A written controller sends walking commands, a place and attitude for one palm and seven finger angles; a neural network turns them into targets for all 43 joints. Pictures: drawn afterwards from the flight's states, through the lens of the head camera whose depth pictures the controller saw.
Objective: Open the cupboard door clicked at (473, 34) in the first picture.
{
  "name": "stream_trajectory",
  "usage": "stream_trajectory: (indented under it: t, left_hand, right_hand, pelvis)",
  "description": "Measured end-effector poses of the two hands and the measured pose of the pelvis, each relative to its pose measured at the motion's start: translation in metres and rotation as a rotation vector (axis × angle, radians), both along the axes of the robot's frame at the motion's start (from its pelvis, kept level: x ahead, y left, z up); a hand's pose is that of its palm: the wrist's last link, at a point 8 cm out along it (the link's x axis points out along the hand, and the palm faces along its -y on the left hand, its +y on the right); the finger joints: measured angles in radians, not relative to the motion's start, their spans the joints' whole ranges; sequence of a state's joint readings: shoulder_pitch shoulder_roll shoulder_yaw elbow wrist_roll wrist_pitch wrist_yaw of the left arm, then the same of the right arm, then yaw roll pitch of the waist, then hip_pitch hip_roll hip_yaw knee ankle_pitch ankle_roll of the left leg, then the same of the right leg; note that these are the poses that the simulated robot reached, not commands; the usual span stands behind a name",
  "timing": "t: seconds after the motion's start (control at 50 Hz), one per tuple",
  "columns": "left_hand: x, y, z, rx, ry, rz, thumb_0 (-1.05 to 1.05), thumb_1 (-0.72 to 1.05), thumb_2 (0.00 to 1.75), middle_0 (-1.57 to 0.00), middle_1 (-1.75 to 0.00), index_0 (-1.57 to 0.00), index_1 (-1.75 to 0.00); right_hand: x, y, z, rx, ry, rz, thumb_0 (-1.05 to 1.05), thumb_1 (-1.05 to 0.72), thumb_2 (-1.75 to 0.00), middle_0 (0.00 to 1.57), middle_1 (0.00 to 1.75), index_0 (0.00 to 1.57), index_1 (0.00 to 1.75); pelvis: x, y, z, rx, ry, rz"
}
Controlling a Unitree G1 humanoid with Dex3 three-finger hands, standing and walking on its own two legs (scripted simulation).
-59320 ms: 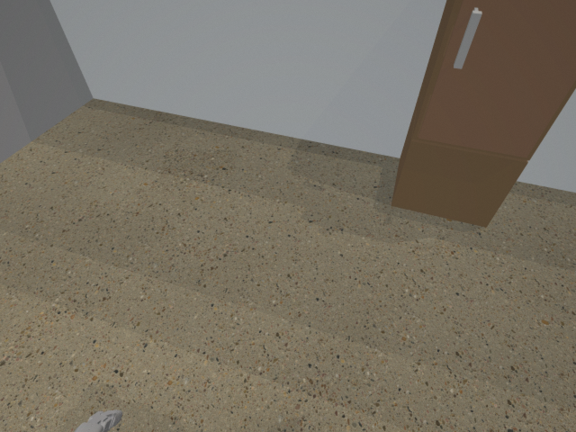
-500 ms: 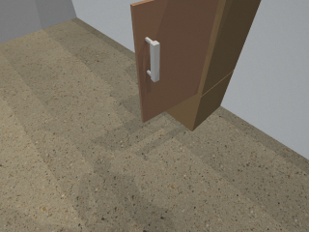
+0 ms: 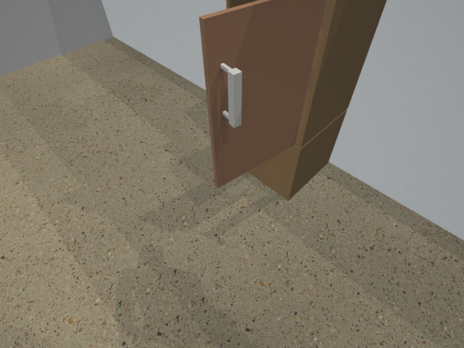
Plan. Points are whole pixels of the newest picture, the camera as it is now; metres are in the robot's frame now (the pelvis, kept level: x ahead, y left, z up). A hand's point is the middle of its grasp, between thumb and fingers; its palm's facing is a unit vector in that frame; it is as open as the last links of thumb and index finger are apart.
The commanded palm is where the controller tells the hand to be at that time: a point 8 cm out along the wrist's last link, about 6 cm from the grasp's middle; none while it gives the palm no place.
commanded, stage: let the arm hang, fingers relaxed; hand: left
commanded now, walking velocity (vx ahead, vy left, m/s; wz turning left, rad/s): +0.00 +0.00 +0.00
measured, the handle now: (229, 95) +0.71 +0.05 +0.05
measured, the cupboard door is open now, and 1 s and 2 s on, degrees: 81 81 81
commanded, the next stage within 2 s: look to check the result in 0.02 s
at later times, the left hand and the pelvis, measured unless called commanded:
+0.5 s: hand out of the picture +0.08 +0.22 -0.16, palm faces +0.00 -0.96 -0.29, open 7.4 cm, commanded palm none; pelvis +0.02 +0.01 +0.00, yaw +0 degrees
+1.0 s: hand out of the picture +0.11 +0.24 -0.16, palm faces -0.01 -0.94 -0.33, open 7.4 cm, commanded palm none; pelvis +0.03 +0.00 +0.00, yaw +0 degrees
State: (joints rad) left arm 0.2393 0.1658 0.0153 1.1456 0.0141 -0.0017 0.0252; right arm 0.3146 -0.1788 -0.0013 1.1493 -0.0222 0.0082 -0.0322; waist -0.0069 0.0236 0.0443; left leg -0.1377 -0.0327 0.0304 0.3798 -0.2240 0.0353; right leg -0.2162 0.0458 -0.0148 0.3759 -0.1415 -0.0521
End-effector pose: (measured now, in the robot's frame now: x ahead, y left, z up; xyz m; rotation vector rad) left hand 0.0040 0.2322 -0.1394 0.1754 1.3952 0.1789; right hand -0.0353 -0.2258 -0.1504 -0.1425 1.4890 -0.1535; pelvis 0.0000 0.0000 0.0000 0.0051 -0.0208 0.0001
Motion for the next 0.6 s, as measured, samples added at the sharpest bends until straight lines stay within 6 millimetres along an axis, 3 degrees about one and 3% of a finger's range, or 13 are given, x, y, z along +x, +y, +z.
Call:
stream_trajectory:
  t: [0.16, 0.44, 0.6]
  left_hand:
    - [0.016, 0.011, 0.001, 0.013, -0.014, -0.013, 0.00, 0.90, 0.90, -0.20, -0.30, -0.20, -0.30]
    - [0.060, 0.031, 0.009, 0.053, -0.097, -0.044, 0.00, 0.90, 0.90, -0.20, -0.30, -0.20, -0.30]
    - [0.076, 0.041, 0.014, 0.075, -0.125, -0.054, 0.00, 0.90, 0.90, -0.20, -0.30, -0.20, -0.30]
  right_hand:
    - [0.013, -0.005, 0.002, -0.025, -0.014, 0.003, 0.01, -0.91, -0.90, 0.20, 0.30, 0.20, 0.30]
    - [0.082, -0.017, 0.007, -0.055, -0.151, 0.050, 0.01, -0.91, -0.90, 0.20, 0.30, 0.20, 0.30]
    - [0.109, -0.029, 0.012, -0.080, -0.191, 0.074, 0.01, -0.91, -0.90, 0.20, 0.30, 0.20, 0.30]
  pelvis:
    - [0.007, 0.004, 0.000, 0.000, 0.000, -0.001]
    - [0.018, 0.008, 0.001, -0.001, 0.000, 0.003]
    - [0.024, 0.008, 0.002, -0.001, 0.001, 0.006]
